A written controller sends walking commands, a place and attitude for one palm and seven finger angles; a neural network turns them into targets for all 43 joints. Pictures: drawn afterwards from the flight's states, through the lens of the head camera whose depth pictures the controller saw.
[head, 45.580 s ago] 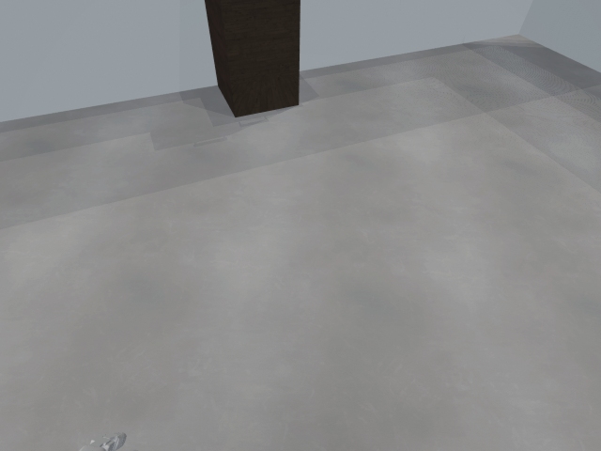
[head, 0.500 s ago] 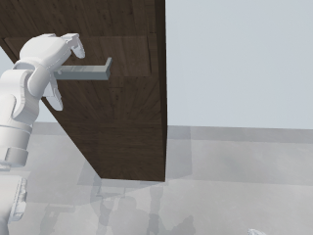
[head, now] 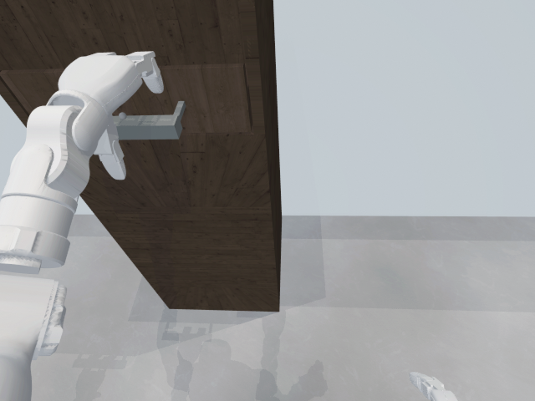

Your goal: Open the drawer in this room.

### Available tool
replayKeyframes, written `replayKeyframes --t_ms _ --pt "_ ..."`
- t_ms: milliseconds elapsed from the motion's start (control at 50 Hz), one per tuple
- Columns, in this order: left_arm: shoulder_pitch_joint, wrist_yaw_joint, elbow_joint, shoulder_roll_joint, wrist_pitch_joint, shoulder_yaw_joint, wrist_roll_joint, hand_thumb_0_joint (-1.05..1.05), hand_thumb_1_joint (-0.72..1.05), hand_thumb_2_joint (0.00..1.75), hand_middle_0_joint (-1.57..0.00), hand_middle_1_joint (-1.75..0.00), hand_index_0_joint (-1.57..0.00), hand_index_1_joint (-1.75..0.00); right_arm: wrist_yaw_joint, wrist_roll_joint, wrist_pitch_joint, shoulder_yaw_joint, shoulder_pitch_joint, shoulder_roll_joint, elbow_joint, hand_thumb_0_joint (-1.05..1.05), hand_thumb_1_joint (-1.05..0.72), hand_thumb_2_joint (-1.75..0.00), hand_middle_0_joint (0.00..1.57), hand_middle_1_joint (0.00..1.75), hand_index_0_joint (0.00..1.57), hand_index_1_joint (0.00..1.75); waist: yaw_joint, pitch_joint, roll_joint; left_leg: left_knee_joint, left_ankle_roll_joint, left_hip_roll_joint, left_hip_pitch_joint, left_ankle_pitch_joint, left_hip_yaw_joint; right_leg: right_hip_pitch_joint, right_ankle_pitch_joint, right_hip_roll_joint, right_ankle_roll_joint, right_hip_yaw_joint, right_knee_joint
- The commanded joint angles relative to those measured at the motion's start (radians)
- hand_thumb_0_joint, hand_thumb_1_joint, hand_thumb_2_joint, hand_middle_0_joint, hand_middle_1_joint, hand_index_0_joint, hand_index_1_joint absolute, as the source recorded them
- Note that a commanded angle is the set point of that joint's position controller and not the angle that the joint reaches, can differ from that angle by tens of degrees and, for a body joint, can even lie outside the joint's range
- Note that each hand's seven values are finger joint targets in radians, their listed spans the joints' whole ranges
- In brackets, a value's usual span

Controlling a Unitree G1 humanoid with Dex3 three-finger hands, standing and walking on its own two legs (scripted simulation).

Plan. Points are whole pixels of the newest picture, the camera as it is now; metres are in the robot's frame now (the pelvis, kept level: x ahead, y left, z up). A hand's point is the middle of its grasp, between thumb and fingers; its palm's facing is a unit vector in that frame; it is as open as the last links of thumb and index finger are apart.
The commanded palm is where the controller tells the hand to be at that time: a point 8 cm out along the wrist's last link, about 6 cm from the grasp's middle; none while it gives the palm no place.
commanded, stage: move the hooked fingers above the handle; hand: left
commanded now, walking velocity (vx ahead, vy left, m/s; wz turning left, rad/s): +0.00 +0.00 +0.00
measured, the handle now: (125, 118) +0.50 +0.25 +0.17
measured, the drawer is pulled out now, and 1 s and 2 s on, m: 0.00 0.00 0.00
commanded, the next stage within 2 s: none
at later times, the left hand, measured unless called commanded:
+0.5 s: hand (124, 100) +0.46 +0.21 +0.23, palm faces +0.11 -0.06 -0.99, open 13.8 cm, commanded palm +0.42 +0.26 +0.29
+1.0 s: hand (109, 93) +0.45 +0.22 +0.24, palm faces +0.12 -0.07 -0.99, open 13.9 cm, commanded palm +0.41 +0.25 +0.29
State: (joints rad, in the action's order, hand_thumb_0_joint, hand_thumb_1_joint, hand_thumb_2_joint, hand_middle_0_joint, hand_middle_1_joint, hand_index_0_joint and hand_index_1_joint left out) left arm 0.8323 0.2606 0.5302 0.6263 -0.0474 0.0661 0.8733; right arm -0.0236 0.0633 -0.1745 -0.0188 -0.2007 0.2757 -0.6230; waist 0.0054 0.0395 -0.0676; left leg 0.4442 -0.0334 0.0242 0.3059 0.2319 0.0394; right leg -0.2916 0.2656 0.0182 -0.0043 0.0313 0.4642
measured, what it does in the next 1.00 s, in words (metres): stands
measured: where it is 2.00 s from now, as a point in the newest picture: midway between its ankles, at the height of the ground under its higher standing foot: outside the picture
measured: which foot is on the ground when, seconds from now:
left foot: down 0.00-1.00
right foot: down 0.00-1.00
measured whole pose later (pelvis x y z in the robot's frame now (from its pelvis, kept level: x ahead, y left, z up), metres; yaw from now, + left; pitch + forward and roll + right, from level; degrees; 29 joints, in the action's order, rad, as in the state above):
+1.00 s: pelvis +0.00 +0.00 +0.00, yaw +1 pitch +7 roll +0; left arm 0.94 0.21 0.56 0.63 -0.06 0.07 0.83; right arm -0.02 0.06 -0.14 -0.01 -0.14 0.28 -0.66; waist -0.01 0.05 -0.06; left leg 0.47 -0.03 0.03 0.35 0.23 0.02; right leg -0.32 0.26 0.02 0.00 0.05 0.47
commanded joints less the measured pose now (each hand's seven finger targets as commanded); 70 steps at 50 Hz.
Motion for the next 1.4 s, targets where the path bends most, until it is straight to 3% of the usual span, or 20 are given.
replayKeyframes --t_ms 0,40,200,280,400,480,560,660,700,780,840,900,940,1000,1040,1140,1200,1280,1300,1380 --pt "0.540 -0.095 -0.179 0.434 0.011 -0.251 0.012 0.00 -0.50 0.30 -0.30 -1.20 -0.30 -1.20 -0.010 -0.014 0.046 0.050 0.045 0.131 0.118 0.00 -0.90 -0.90 0.20 0.30 0.20 0.30 -0.045 0.425 0.008 0.001 -0.005 -0.006 -0.162 -0.441 -0.034 0.183 -0.345 -0.019 -0.037 -0.013 -0.021" --pt "0.500 -0.098 -0.137 0.421 0.032 -0.240 0.021 0.00 -0.50 0.30 -0.30 -1.20 -0.30 -1.20 -0.006 -0.011 0.045 0.053 0.042 0.134 0.113 0.00 -0.90 -0.90 0.20 0.30 0.20 0.30 -0.040 0.404 0.024 0.003 -0.006 -0.009 -0.150 -0.431 -0.030 0.171 -0.351 -0.019 -0.033 -0.015 -0.021" --pt "0.445 0.028 -0.222 0.141 0.082 0.050 -0.008 0.00 -0.50 0.30 -0.30 -1.20 -0.30 -1.20 -0.005 0.013 0.036 0.062 0.054 0.141 0.134 0.00 -0.90 -0.90 0.20 0.30 0.20 0.30 0.033 0.338 0.059 0.017 -0.018 0.001 -0.219 -0.378 -0.040 0.066 -0.319 -0.020 -0.027 -0.017 -0.045" --pt "0.503 0.030 -0.283 0.242 0.030 -0.048 -0.037 0.00 -0.50 0.30 -0.30 -1.20 -0.30 -1.20 -0.019 0.009 0.046 0.059 0.048 0.137 0.120 0.00 -0.90 -0.90 0.20 0.30 0.20 0.30 0.022 0.351 0.042 0.013 -0.017 0.007 -0.230 -0.367 -0.051 0.068 -0.312 -0.025 -0.028 -0.016 -0.043" --pt "0.539 -0.103 -0.212 0.544 -0.023 -0.376 -0.041 0.00 -0.50 0.30 -0.30 -1.20 -0.30 -1.20 -0.019 -0.019 0.059 0.045 0.037 0.131 0.093 0.00 -0.90 -0.90 0.20 0.30 0.20 0.30 -0.060 0.443 0.017 0.016 0.000 0.003 -0.152 -0.489 -0.045 0.224 -0.406 -0.021 -0.035 -0.009 -0.011" --pt "0.467 -0.147 -0.036 0.461 0.062 -0.283 0.002 0.00 -0.50 0.30 -0.30 -1.20 -0.30 -1.20 -0.012 -0.010 0.041 0.034 0.074 0.126 0.087 0.00 -0.90 -0.90 0.20 0.30 0.20 0.30 -0.066 0.353 0.049 -0.003 0.011 -0.006 -0.087 -0.432 -0.011 0.216 -0.404 -0.015 -0.028 -0.007 -0.013" --pt "0.351 -0.051 0.060 0.374 0.163 -0.134 0.070 0.00 -0.50 0.30 -0.30 -1.20 -0.30 -1.20 -0.010 0.004 0.007 0.037 0.078 0.158 0.115 0.00 -0.90 -0.90 0.20 0.30 0.20 0.30 -0.031 0.344 0.118 -0.004 -0.004 -0.006 -0.068 -0.373 0.004 0.205 -0.421 -0.006 -0.018 -0.018 -0.018" --pt "0.363 0.110 -0.226 0.199 0.100 0.032 -0.001 0.00 -0.50 0.30 -0.30 -1.20 -0.30 -1.20 -0.022 0.019 0.010 0.050 0.091 0.149 0.165 0.00 -0.90 -0.90 0.20 0.30 0.20 0.30 0.036 0.339 0.122 0.020 -0.033 0.007 -0.188 -0.387 -0.024 0.125 -0.430 -0.010 -0.008 -0.025 -0.033" --pt "0.455 0.129 -0.371 0.130 0.028 0.084 -0.062 0.00 -0.50 0.30 -0.30 -1.20 -0.30 -1.20 -0.034 0.014 0.042 0.047 0.091 0.132 0.157 0.00 -0.90 -0.90 0.20 0.30 0.20 0.30 0.061 0.336 0.040 0.032 -0.039 0.011 -0.264 -0.407 -0.044 0.059 -0.366 -0.013 -0.014 -0.024 -0.039" --pt "0.563 0.077 -0.506 0.286 -0.105 -0.102 -0.148 0.00 -0.50 0.30 -0.30 -1.20 -0.30 -1.20 -0.043 -0.007 0.086 0.062 0.053 0.121 0.111 0.00 -0.90 -0.90 0.20 0.30 0.20 0.30 0.033 0.434 -0.101 0.045 -0.013 0.006 -0.386 -0.530 -0.079 0.025 -0.315 -0.034 -0.030 -0.007 -0.037" --pt "0.559 0.003 -0.293 0.244 -0.065 -0.101 -0.124 0.00 -0.50 0.30 -0.30 -1.20 -0.30 -1.20 -0.022 -0.002 0.087 0.063 0.016 0.128 0.059 0.00 -0.90 -0.90 0.20 0.30 0.20 0.30 0.025 0.294 -0.065 0.029 0.019 -0.006 -0.274 -0.469 -0.089 -0.039 -0.253 -0.045 -0.036 0.021 -0.048" --pt "0.524 -0.087 -0.047 0.386 0.001 -0.244 -0.068 0.00 -0.50 0.30 -0.30 -1.20 -0.30 -1.20 -0.011 -0.010 0.068 0.052 0.007 0.154 0.036 0.00 -0.90 -0.90 0.20 0.30 0.20 0.30 -0.025 0.294 0.043 0.003 0.021 0.004 -0.134 -0.388 -0.055 0.056 -0.262 -0.037 -0.042 0.028 -0.039" --pt "0.535 -0.118 0.023 0.354 0.053 -0.192 -0.015 0.00 -0.50 0.30 -0.30 -1.20 -0.30 -1.20 -0.002 -0.012 0.053 0.038 0.034 0.137 0.050 0.00 -0.90 -0.90 0.20 0.30 0.20 0.30 -0.039 0.328 0.070 -0.003 0.021 -0.001 -0.089 -0.374 -0.039 0.105 -0.278 -0.025 -0.038 0.022 -0.019" --pt "0.453 -0.113 0.040 0.417 0.111 -0.213 0.057 0.00 -0.50 0.30 -0.30 -1.20 -0.30 -1.20 0.004 -0.016 0.028 0.036 0.063 0.146 0.093 0.00 -0.90 -0.90 0.20 0.30 0.20 0.30 -0.069 0.442 0.106 0.001 0.013 -0.002 -0.068 -0.406 -0.026 0.226 -0.354 -0.013 -0.034 -0.004 -0.001" --pt "0.416 -0.071 -0.017 0.343 0.132 -0.123 0.086 0.00 -0.50 0.30 -0.30 -1.20 -0.30 -1.20 0.009 -0.007 0.014 0.038 0.076 0.145 0.128 0.00 -0.90 -0.90 0.20 0.30 0.20 0.30 -0.049 0.442 0.103 0.002 0.001 -0.009 -0.084 -0.403 -0.021 0.209 -0.373 -0.007 -0.029 -0.013 0.003" --pt "0.392 0.047 -0.309 0.174 0.081 0.022 -0.001 0.00 -0.50 0.30 -0.30 -1.20 -0.30 -1.20 -0.002 0.011 0.021 0.055 0.095 0.136 0.182 0.00 -0.90 -0.90 0.20 0.30 0.20 0.30 0.022 0.366 0.077 0.015 -0.026 -0.010 -0.227 -0.386 -0.051 0.064 -0.286 -0.020 -0.017 -0.012 -0.028" --pt "0.516 0.047 -0.427 0.199 0.008 -0.004 -0.071 0.00 -0.50 0.30 -0.30 -1.20 -0.30 -1.20 -0.022 0.009 0.055 0.053 0.084 0.127 0.162 0.00 -0.90 -0.90 0.20 0.30 0.20 0.30 0.037 0.315 0.004 0.007 -0.023 -0.006 -0.275 -0.328 -0.067 0.001 -0.196 -0.028 -0.027 -0.007 -0.053" --pt "0.620 -0.069 -0.419 0.353 -0.052 -0.185 -0.064 0.00 -0.50 0.30 -0.30 -1.20 -0.30 -1.20 -0.022 -0.005 0.089 0.058 0.030 0.122 0.104 0.00 -0.90 -0.90 0.20 0.30 0.20 0.30 -0.005 0.393 -0.091 0.012 0.014 -0.008 -0.305 -0.432 -0.096 0.013 -0.209 -0.046 -0.045 0.011 -0.037" --pt "0.646 -0.108 -0.391 0.421 -0.054 -0.249 -0.063 0.00 -0.50 0.30 -0.30 -1.20 -0.30 -1.20 -0.019 -0.015 0.093 0.055 0.023 0.132 0.088 0.00 -0.90 -0.90 0.20 0.30 0.20 0.30 -0.019 0.400 -0.083 0.012 0.019 -0.004 -0.272 -0.427 -0.089 0.048 -0.221 -0.045 -0.049 0.014 -0.038" --pt "0.588 -0.210 -0.106 0.403 0.028 -0.260 -0.026 0.00 -0.50 0.30 -0.30 -1.20 -0.30 -1.20 -0.008 -0.014 0.080 0.032 0.049 0.113 0.053 0.00 -0.90 -0.90 0.20 0.30 0.20 0.30 -0.054 0.363 0.026 -0.016 0.023 -0.003 -0.130 -0.362 -0.043 0.146 -0.259 -0.033 -0.041 0.017 -0.031"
